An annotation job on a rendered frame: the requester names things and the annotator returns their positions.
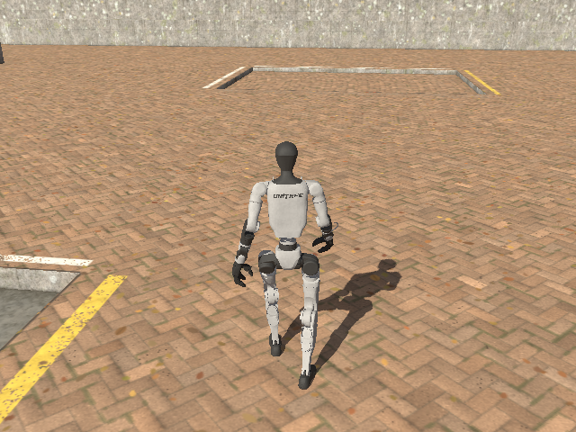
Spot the robot torso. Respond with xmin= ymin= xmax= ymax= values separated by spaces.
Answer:
xmin=266 ymin=176 xmax=309 ymax=270

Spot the right robot foot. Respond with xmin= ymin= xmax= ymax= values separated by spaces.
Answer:
xmin=298 ymin=364 xmax=317 ymax=389

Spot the robot left hand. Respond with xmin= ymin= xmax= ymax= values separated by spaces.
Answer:
xmin=232 ymin=261 xmax=253 ymax=287

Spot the robot right hand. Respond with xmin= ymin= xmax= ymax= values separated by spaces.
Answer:
xmin=312 ymin=235 xmax=334 ymax=253

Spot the left robot forearm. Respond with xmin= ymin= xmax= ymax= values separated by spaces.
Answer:
xmin=235 ymin=219 xmax=255 ymax=264

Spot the right robot forearm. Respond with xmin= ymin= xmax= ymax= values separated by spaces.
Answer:
xmin=320 ymin=215 xmax=334 ymax=241

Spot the left robot upper arm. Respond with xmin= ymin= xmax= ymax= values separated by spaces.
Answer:
xmin=246 ymin=181 xmax=269 ymax=233

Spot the right robot upper arm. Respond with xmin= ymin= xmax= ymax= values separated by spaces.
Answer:
xmin=305 ymin=180 xmax=330 ymax=228

